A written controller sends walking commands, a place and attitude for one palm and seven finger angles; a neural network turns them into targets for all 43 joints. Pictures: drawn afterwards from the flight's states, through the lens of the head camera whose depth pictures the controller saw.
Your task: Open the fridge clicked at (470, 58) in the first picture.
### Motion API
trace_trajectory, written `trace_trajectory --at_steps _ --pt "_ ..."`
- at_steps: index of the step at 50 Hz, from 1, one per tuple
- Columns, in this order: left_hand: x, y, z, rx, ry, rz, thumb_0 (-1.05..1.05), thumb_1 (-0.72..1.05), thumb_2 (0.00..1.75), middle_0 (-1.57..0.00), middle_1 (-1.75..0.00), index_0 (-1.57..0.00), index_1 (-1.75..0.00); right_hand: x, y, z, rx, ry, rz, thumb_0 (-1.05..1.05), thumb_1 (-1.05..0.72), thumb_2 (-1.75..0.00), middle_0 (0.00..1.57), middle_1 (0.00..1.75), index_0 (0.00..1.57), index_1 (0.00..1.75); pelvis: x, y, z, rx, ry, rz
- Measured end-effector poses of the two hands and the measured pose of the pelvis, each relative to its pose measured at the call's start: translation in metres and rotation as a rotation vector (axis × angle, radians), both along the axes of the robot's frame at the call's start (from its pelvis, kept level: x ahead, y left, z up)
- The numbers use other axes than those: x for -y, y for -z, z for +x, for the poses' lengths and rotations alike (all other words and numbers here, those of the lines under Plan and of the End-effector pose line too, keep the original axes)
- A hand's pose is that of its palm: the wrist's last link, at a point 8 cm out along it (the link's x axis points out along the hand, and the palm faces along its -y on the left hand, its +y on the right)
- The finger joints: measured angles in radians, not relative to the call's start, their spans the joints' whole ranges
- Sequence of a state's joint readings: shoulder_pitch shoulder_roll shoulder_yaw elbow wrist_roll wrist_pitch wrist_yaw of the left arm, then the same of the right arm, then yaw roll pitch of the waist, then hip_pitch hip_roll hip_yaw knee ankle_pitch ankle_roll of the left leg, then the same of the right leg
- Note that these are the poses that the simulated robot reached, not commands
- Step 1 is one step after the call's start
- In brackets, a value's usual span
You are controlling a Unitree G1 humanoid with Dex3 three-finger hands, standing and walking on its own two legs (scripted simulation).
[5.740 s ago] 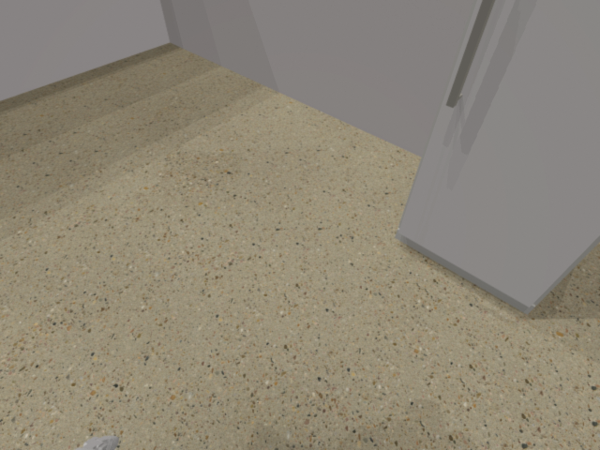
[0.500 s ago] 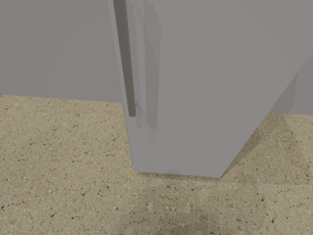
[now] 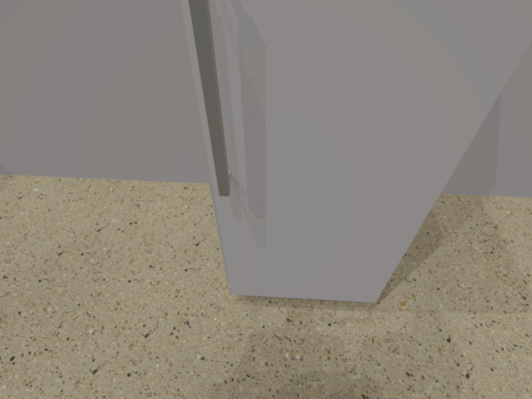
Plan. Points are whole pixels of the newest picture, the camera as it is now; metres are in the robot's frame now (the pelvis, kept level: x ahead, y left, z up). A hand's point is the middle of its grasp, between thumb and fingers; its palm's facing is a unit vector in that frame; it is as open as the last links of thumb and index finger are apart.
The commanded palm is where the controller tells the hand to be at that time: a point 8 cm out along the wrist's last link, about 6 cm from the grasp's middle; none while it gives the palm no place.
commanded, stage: come to a stop and stand still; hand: left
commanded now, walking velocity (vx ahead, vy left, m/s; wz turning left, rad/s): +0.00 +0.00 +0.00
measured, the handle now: (214, 93) +0.56 +0.12 +0.18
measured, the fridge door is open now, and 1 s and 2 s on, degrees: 0 0 0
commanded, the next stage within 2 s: look again from close up in 0.18 s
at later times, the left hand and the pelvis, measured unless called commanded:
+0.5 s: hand out of the picture +0.02 +0.17 -0.17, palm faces +0.01 -0.98 -0.18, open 7.3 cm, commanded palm none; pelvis +0.02 +0.00 +0.00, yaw +0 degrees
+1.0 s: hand out of the picture +0.05 +0.18 -0.17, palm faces +0.01 -0.98 -0.22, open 7.3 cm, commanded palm none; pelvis +0.03 +0.00 +0.00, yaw +0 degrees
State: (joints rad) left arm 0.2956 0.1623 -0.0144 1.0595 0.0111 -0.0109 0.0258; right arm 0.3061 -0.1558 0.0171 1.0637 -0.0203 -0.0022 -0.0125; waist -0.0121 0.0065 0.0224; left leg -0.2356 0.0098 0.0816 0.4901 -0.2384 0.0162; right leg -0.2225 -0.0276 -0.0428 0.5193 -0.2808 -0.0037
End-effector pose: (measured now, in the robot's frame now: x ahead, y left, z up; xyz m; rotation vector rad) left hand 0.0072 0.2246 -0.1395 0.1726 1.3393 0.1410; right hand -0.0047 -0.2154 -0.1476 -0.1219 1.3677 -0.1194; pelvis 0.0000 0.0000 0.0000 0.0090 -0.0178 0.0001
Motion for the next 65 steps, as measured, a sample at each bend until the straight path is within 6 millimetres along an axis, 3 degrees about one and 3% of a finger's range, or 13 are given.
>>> trace_trajectory --at_steps 10,34,57,59,63,65 --pt "0.004 0.003 0.001 -0.025 -0.008 -0.02 0.0 0.91 0.9 -0.2 -0.3 -0.2 -0.3 0.001 -0.004 0.0 -0.028 0.006 -0.016 0.0 -0.91 -0.9 0.2 0.3 0.2 0.3 0.0 -0.002 0.005 -0.009 0.003 -0.001" --pt "-0.003 0.002 0.023 -0.018 -0.013 -0.008 0.0 0.91 0.9 -0.2 -0.3 -0.2 -0.3 0.012 -0.009 0.049 0.041 -0.016 -0.051 0.0 -0.92 -0.9 0.2 0.3 0.2 0.3 0.0 -0.004 0.023 -0.009 0.007 0.0" --pt "-0.003 -0.001 0.035 0.0 -0.006 0.014 0.0 0.91 0.9 -0.2 -0.3 -0.2 -0.3 0.022 -0.009 0.052 0.023 -0.017 -0.053 0.0 -0.91 -0.9 0.2 0.3 0.2 0.3 0.007 -0.004 0.028 -0.012 0.005 -0.004" --pt "-0.006 -0.02 0.062 0.18 -0.107 0.009 0.01 0.91 0.9 -0.2 -0.31 -0.2 -0.3 0.024 -0.014 0.061 0.117 -0.012 -0.073 0.01 -0.91 -0.9 0.2 0.3 0.2 0.3 0.007 -0.003 0.025 -0.009 0.001 -0.004" --pt "-0.013 -0.103 0.145 0.778 -0.124 0.039 0.01 0.88 0.88 -0.2 -0.32 -0.2 -0.32 0.03 -0.028 0.097 0.398 -0.028 -0.101 0.01 -0.91 -0.9 0.2 0.3 0.2 0.3 0.007 0.003 0.018 -0.026 -0.033 0.003" --pt "-0.013 -0.137 0.175 1.026 -0.081 0.02 0.01 0.86 0.87 -0.2 -0.34 -0.2 -0.34 0.035 -0.034 0.119 0.516 -0.041 -0.104 0.01 -0.91 -0.9 0.2 0.3 0.2 0.3 0.008 0.008 0.012 -0.057 -0.039 0.002"
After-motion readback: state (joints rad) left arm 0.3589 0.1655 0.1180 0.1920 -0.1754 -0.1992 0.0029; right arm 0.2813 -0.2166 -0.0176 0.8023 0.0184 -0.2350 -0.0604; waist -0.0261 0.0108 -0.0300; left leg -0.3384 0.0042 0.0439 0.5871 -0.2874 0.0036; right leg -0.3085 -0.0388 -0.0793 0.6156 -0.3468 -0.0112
